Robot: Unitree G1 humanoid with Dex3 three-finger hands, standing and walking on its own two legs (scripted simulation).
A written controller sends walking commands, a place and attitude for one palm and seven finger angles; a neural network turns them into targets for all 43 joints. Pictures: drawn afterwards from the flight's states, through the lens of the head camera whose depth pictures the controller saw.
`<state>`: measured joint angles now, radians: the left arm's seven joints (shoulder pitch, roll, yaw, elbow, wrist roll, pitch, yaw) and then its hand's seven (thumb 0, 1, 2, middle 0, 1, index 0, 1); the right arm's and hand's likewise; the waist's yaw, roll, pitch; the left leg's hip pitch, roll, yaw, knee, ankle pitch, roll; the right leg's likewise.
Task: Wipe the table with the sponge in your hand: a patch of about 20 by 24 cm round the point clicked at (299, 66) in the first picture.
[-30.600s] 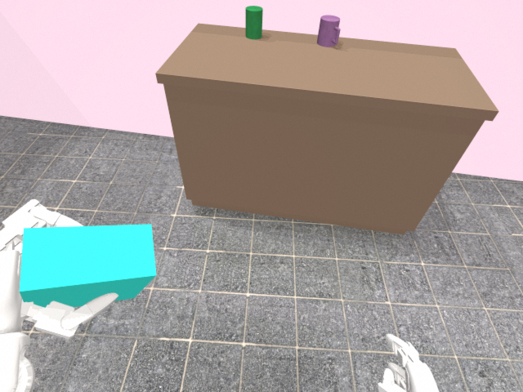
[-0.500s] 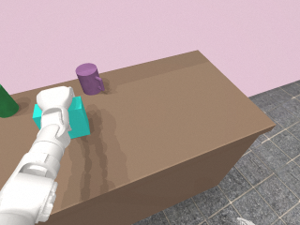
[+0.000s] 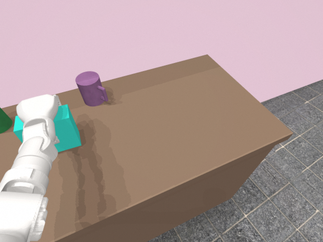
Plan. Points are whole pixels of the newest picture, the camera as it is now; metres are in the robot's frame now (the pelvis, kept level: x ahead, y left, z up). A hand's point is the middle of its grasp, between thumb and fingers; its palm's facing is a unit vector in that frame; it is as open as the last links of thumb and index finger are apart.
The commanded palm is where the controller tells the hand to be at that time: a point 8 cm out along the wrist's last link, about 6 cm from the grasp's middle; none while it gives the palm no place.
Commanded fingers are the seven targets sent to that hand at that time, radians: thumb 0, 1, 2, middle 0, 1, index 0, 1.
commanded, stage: slide back across to the first lane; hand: left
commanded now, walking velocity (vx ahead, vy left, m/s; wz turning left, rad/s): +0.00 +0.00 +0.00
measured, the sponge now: (53, 136) +0.39 +0.32 +0.02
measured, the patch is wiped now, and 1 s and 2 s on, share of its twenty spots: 0.95 0.95 0.95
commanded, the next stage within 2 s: wipe back along the first lane in 0.32 s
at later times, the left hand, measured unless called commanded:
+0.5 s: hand (26, 133) +0.37 +0.36 +0.07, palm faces -0.12 +0.00 -0.99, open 10.1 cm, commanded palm +0.35 +0.35 +0.11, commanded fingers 0.00 0.10 1.30 -1.20 -1.60 -1.20 -1.60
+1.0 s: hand (31, 148) +0.33 +0.33 +0.06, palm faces -0.04 -0.03 -1.00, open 10.1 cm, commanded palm +0.29 +0.32 +0.09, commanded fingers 0.00 0.10 1.30 -1.20 -1.60 -1.20 -1.60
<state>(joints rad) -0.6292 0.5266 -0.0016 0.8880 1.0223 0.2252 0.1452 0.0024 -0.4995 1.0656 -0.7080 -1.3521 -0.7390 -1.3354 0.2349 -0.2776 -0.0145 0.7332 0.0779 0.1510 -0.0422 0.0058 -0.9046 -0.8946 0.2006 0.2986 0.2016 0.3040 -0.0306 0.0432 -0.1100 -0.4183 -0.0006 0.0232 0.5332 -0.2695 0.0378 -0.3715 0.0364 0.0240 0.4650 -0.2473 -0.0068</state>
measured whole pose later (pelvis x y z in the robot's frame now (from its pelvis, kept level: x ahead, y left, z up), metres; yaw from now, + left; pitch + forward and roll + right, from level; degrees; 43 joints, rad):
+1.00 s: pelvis +0.00 +0.00 +0.00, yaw +2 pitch +5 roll -1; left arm -0.37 0.50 -0.03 0.57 0.98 0.24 0.12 -0.01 -0.48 1.06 -0.68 -1.38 -0.71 -1.37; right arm 0.14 -0.29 -0.01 0.68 0.08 0.15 -0.03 0.01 -0.91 -0.89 0.20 0.30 0.20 0.30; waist 0.05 0.05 -0.09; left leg -0.35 -0.02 -0.01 0.51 -0.26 0.04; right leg -0.29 0.02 0.00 0.45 -0.25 -0.01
